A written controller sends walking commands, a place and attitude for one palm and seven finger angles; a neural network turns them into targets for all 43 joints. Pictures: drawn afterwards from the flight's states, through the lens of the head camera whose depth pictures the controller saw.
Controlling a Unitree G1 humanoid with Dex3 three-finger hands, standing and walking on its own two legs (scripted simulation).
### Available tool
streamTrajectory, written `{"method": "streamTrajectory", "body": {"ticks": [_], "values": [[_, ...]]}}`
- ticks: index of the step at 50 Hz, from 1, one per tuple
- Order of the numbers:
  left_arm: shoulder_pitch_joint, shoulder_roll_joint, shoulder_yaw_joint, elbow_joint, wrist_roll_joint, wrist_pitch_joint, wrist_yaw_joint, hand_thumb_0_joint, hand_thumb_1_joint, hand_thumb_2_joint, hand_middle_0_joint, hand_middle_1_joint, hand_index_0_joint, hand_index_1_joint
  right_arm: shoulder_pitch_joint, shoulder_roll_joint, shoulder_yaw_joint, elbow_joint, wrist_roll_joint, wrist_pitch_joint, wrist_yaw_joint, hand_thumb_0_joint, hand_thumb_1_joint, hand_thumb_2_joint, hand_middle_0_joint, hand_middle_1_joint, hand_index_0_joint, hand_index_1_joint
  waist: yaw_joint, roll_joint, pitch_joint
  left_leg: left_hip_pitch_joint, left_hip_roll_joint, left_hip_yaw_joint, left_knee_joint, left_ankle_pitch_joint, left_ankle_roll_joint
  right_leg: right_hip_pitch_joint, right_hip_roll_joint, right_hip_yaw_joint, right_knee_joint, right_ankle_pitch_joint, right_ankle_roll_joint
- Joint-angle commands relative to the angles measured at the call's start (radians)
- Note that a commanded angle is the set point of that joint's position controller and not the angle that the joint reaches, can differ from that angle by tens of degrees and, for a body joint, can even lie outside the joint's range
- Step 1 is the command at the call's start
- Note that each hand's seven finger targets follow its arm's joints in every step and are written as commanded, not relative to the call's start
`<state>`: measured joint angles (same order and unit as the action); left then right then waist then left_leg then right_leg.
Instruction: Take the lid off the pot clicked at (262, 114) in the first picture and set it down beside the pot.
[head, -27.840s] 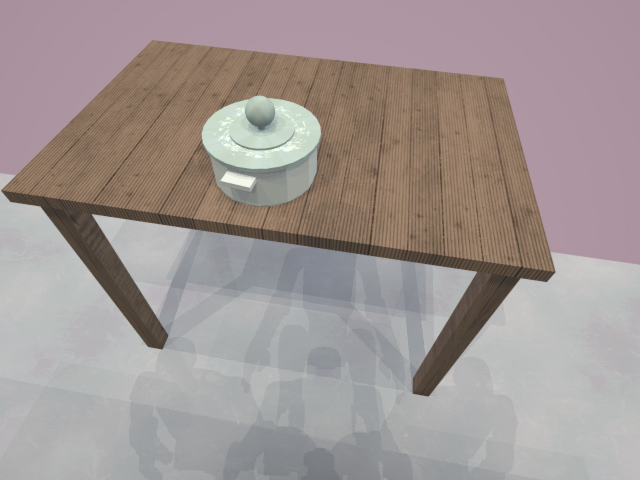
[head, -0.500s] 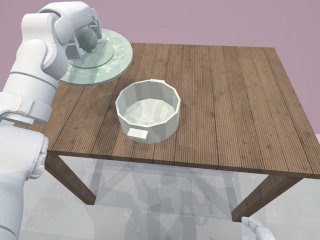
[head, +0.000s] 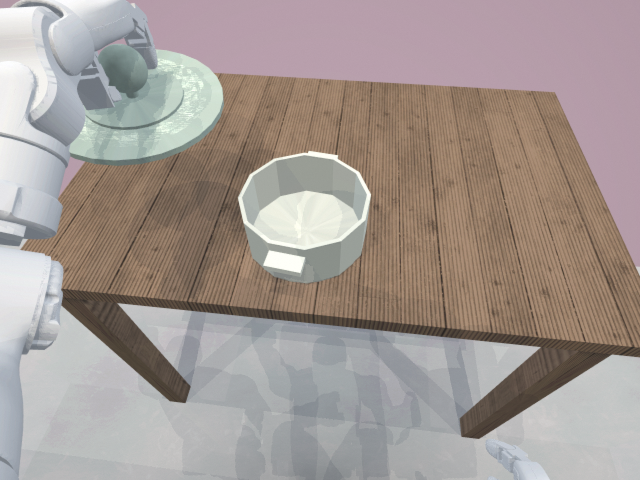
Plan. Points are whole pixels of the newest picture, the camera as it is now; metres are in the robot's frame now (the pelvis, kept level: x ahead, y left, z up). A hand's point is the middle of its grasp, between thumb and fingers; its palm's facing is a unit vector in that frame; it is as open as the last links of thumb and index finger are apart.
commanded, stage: move the lid sideways beside the pot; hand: left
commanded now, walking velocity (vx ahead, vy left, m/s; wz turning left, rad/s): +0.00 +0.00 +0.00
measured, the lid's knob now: (123, 69) +0.50 +0.24 +0.25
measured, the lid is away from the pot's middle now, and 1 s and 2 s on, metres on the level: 0.20 0.22 0.23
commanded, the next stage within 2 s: lower the lid onto the table in 0.50 s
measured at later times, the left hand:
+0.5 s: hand (70, 73) +0.47 +0.28 +0.26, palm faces -0.20 +0.00 -0.98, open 8.3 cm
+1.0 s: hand (96, 101) +0.47 +0.27 +0.23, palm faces -0.25 -0.03 -0.97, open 8.3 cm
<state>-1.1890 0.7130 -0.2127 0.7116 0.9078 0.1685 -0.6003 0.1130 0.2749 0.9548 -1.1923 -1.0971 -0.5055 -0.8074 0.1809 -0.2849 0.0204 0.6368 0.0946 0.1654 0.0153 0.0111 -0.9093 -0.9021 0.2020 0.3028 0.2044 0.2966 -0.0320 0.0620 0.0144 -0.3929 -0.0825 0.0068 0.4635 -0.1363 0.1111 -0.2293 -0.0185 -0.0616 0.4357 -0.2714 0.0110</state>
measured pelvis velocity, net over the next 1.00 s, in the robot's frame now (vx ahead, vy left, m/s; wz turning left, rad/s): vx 0.00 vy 0.02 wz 0.01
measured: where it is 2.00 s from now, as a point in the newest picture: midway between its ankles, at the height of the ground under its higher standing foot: outside the picture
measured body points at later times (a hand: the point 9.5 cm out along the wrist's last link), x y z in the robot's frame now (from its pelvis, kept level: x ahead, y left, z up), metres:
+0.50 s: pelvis +0.01 +0.01 +0.00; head +0.07 +0.01 +0.45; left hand +0.48 +0.28 +0.31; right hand +0.11 -0.25 -0.12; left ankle +0.06 +0.04 -0.74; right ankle -0.03 -0.14 -0.74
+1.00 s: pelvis +0.00 +0.02 +0.00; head +0.05 +0.02 +0.45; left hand +0.48 +0.26 +0.28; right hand +0.13 -0.24 -0.12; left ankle +0.06 +0.04 -0.74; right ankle -0.03 -0.14 -0.74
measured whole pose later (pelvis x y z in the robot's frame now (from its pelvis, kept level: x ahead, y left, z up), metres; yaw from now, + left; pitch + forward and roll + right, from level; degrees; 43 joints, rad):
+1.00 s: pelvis +0.00 +0.02 +0.00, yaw +1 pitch +6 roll -3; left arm -1.19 0.70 -0.22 0.78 0.92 0.13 -0.58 0.11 0.28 0.95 -1.19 -1.10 -0.50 -0.81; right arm 0.20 -0.28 0.02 0.65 0.09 0.15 0.01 0.01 -0.91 -0.90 0.20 0.30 0.21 0.30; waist -0.03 0.05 0.00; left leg -0.43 -0.10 0.00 0.47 -0.14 0.13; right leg -0.26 -0.03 -0.05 0.44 -0.28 -0.01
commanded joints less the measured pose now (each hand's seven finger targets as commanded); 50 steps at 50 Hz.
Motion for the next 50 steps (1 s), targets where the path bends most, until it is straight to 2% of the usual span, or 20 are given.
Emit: {"method": "streamTrajectory", "body": {"ticks": [1,7,8,12,14,17,19,22,23,25,27,28,29,33,37,41,43,45,47,50], "values": [[-0.622,0.262,0.111,-0.179,0.022,-0.012,0.060,0.000,0.602,1.101,-1.191,-1.098,-0.729,-0.925,-0.031,-0.150,-0.051,-0.104,0.000,-0.037,-0.010,0.000,-0.900,-0.900,0.200,0.300,0.200,0.300,-0.021,0.011,-0.432,0.456,0.049,-0.135,-0.036,0.112,-0.047,-0.147,0.070,-0.007,-0.060,0.111,-0.072],[-0.678,0.318,0.138,-0.193,0.028,-0.048,0.066,0.000,0.602,1.101,-1.191,-1.098,-0.729,-0.925,-0.009,-0.156,-0.051,-0.092,-0.005,-0.052,-0.025,0.000,-0.900,-0.900,0.200,0.300,0.200,0.300,-0.022,0.067,-0.475,0.489,0.051,-0.141,-0.031,0.116,-0.047,-0.144,0.070,-0.003,-0.067,0.111,-0.075],[-0.670,0.287,0.109,-0.200,0.016,-0.058,0.066,0.000,0.602,1.101,-1.191,-1.098,-0.729,-0.925,-0.004,-0.163,-0.053,-0.095,-0.006,-0.056,-0.025,0.000,-0.900,-0.900,0.200,0.300,0.200,0.300,-0.034,0.090,-0.469,0.502,0.054,-0.145,-0.018,0.156,-0.054,-0.158,0.063,0.000,-0.069,0.123,-0.079],[-0.637,0.320,0.138,-0.121,0.020,-0.068,0.058,0.000,0.602,1.101,-1.191,-1.098,-0.729,-0.925,0.013,-0.161,-0.049,-0.076,-0.003,-0.054,-0.030,0.000,-0.900,-0.900,0.200,0.300,0.200,0.300,-0.025,0.040,-0.436,0.466,0.052,-0.140,-0.027,0.147,-0.046,-0.146,0.070,-0.008,-0.072,0.136,-0.072],[-0.686,0.350,0.159,-0.222,0.025,-0.080,0.062,0.000,0.602,1.101,-1.191,-1.098,-0.729,-0.925,0.011,-0.164,-0.056,-0.087,-0.008,-0.054,-0.026,0.000,-0.900,-0.900,0.200,0.300,0.200,0.300,-0.020,0.063,-0.509,0.513,0.054,-0.148,-0.017,0.235,-0.054,-0.127,0.071,-0.003,-0.064,0.165,-0.074],[-0.656,0.303,0.133,-0.191,0.022,-0.075,0.055,0.000,0.602,1.101,-1.191,-1.098,-0.729,-0.925,0.016,-0.162,-0.061,-0.079,-0.006,-0.054,-0.023,0.000,-0.900,-0.900,0.200,0.300,0.200,0.300,-0.027,0.075,-0.476,0.533,0.062,-0.160,-0.010,0.263,-0.063,-0.180,0.076,-0.009,-0.067,0.143,-0.072],[-0.622,0.356,0.180,-0.194,0.028,-0.082,0.060,0.000,0.602,1.101,-1.191,-1.098,-0.729,-0.925,0.026,-0.168,-0.062,-0.082,-0.012,-0.051,-0.019,0.000,-0.900,-0.900,0.200,0.300,0.200,0.300,-0.020,0.073,-0.496,0.530,0.061,-0.160,0.000,0.316,-0.067,-0.164,0.077,-0.005,-0.067,0.162,-0.074],[-0.597,0.303,0.145,-0.178,0.019,-0.072,0.051,0.000,0.602,1.101,-1.191,-1.098,-0.729,-0.925,0.014,-0.163,-0.063,-0.087,-0.005,-0.044,-0.015,0.000,-0.900,-0.900,0.200,0.300,0.200,0.300,-0.023,0.045,-0.479,0.518,0.059,-0.156,-0.003,0.292,-0.063,-0.180,0.075,-0.007,-0.062,0.157,-0.072],[-0.604,0.286,0.128,-0.246,0.004,-0.075,0.055,0.000,0.602,1.101,-1.191,-1.098,-0.729,-0.925,0.020,-0.174,-0.071,-0.096,-0.008,-0.041,-0.009,0.000,-0.900,-0.900,0.200,0.300,0.200,0.300,-0.031,0.085,-0.504,0.543,0.062,-0.163,0.011,0.358,-0.076,-0.182,0.066,-0.002,-0.064,0.174,-0.075],[-0.602,0.264,0.123,-0.202,0.022,-0.060,0.052,0.000,0.602,1.101,-1.191,-1.098,-0.729,-0.925,0.012,-0.162,-0.068,-0.090,-0.011,-0.042,-0.008,0.000,-0.900,-0.900,0.200,0.300,0.200,0.300,-0.028,0.073,-0.487,0.543,0.063,-0.173,0.005,0.313,-0.077,-0.216,0.079,-0.008,-0.061,0.131,-0.072],[-0.588,0.337,0.179,-0.192,0.024,-0.059,0.054,0.000,0.602,1.101,-1.191,-1.098,-0.729,-0.925,0.014,-0.167,-0.063,-0.093,-0.009,-0.039,-0.009,0.000,-0.900,-0.900,0.200,0.300,0.200,0.300,-0.017,0.029,-0.496,0.516,0.059,-0.165,-0.005,0.267,-0.068,-0.185,0.079,-0.005,-0.063,0.133,-0.072],[-0.600,0.366,0.192,-0.231,0.017,-0.067,0.062,0.000,0.602,1.101,-1.191,-1.098,-0.729,-0.925,0.018,-0.180,-0.067,-0.098,-0.013,-0.037,-0.010,0.000,-0.900,-0.900,0.200,0.300,0.200,0.300,-0.022,0.052,-0.521,0.525,0.059,-0.166,0.005,0.304,-0.077,-0.170,0.065,0.005,-0.062,0.157,-0.078],[-0.643,0.354,0.182,-0.255,0.027,-0.065,0.061,0.000,0.602,1.101,-1.191,-1.098,-0.729,-0.925,0.005,-0.165,-0.062,-0.102,-0.014,-0.039,-0.009,0.000,-0.900,-0.900,0.200,0.300,0.200,0.300,-0.016,0.053,-0.548,0.539,0.054,-0.166,0.001,0.326,-0.075,-0.163,0.075,0.003,-0.056,0.161,-0.075],[-0.598,0.230,0.097,-0.164,0.010,-0.027,0.056,0.000,0.602,1.101,-1.191,-1.098,-0.729,-0.925,0.021,-0.168,-0.069,-0.087,-0.008,-0.044,-0.003,0.000,-0.900,-0.900,0.200,0.300,0.200,0.300,-0.031,0.053,-0.465,0.528,0.071,-0.189,-0.010,0.285,-0.090,-0.227,0.070,-0.002,-0.059,0.122,-0.073],[-0.603,0.301,0.158,-0.183,0.035,-0.021,0.069,0.000,0.602,1.101,-1.191,-1.098,-0.729,-0.925,-0.005,-0.160,-0.060,-0.107,-0.010,-0.048,-0.005,0.000,-0.900,-0.900,0.200,0.300,0.200,0.300,-0.012,0.014,-0.525,0.513,0.053,-0.169,-0.008,0.241,-0.073,-0.174,0.075,0.006,-0.046,0.133,-0.075],[-0.601,0.236,0.108,-0.159,0.031,-0.018,0.071,0.000,0.602,1.101,-1.191,-1.098,-0.729,-0.925,-0.002,-0.155,-0.060,-0.100,-0.007,-0.046,-0.004,0.000,-0.900,-0.900,0.200,0.300,0.200,0.300,-0.023,0.012,-0.474,0.511,0.065,-0.184,-0.020,0.205,-0.080,-0.214,0.076,-0.001,-0.047,0.100,-0.070],[-0.601,0.236,0.104,-0.186,0.024,-0.027,0.076,0.000,0.602,1.101,-1.191,-1.098,-0.729,-0.925,0.003,-0.166,-0.064,-0.105,-0.013,-0.049,-0.004,0.000,-0.900,-0.900,0.200,0.300,0.200,0.300,-0.028,0.044,-0.477,0.513,0.066,-0.192,-0.018,0.206,-0.091,-0.218,0.067,0.007,-0.048,0.105,-0.076],[-0.611,0.226,0.102,-0.141,0.031,-0.027,0.078,0.000,0.602,1.101,-1.191,-1.098,-0.729,-0.925,0.003,-0.156,-0.058,-0.093,-0.011,-0.051,-0.009,0.000,-0.900,-0.900,0.200,0.300,0.200,0.300,-0.025,0.024,-0.461,0.502,0.063,-0.190,-0.023,0.159,-0.082,-0.217,0.077,0.000,-0.045,0.087,-0.072],[-0.591,0.255,0.121,-0.107,0.028,-0.031,0.080,0.000,0.602,1.101,-1.191,-1.098,-0.729,-0.925,0.006,-0.156,-0.054,-0.090,-0.009,-0.052,-0.014,0.000,-0.900,-0.900,0.200,0.300,0.200,0.300,-0.024,0.000,-0.441,0.469,0.057,-0.174,-0.031,0.095,-0.067,-0.198,0.075,0.003,-0.053,0.079,-0.071],[-0.651,0.286,0.136,-0.171,0.036,-0.051,0.090,0.000,0.602,1.101,-1.191,-1.098,-0.729,-0.925,0.011,-0.160,-0.059,-0.093,-0.014,-0.058,-0.016,0.000,-0.900,-0.900,0.200,0.300,0.200,0.300,-0.023,0.043,-0.493,0.501,0.058,-0.178,-0.023,0.152,-0.073,-0.175,0.074,0.004,-0.047,0.105,-0.076]]}}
